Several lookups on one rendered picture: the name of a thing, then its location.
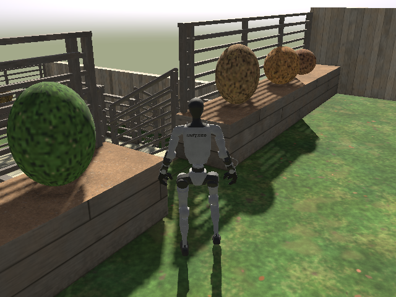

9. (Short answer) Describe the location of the robot head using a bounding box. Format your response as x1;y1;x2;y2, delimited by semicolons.
186;98;207;127

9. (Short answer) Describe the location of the robot left forearm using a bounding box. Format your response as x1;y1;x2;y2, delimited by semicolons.
160;150;172;174

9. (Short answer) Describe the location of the robot right upper arm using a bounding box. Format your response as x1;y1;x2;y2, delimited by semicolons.
210;124;228;158

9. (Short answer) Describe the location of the robot left foot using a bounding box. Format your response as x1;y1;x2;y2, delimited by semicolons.
180;241;189;256

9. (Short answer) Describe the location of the robot left hand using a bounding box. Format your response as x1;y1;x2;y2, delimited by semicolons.
158;172;173;186

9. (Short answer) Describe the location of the robot right hand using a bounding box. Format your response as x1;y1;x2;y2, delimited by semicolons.
223;171;238;185

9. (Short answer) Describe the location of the robot left upper arm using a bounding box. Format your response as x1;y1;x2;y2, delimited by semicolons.
166;125;184;159

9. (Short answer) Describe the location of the robot right forearm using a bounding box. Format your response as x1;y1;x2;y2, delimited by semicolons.
222;149;236;174

